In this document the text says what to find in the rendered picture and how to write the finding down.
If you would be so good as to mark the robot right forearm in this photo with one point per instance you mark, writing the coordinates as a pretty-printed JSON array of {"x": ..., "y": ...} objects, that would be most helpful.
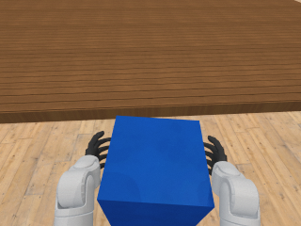
[{"x": 239, "y": 199}]

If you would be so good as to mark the left robot hand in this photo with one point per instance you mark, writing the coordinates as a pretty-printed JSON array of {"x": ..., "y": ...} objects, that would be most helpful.
[{"x": 94, "y": 144}]

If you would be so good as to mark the carton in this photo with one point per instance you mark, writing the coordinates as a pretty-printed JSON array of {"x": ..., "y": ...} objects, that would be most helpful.
[{"x": 155, "y": 173}]

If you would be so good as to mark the right robot hand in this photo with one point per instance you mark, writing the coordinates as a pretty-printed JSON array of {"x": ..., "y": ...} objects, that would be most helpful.
[{"x": 217, "y": 155}]

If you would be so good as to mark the robot left forearm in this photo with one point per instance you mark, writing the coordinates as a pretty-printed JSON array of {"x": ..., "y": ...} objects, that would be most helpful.
[{"x": 75, "y": 193}]

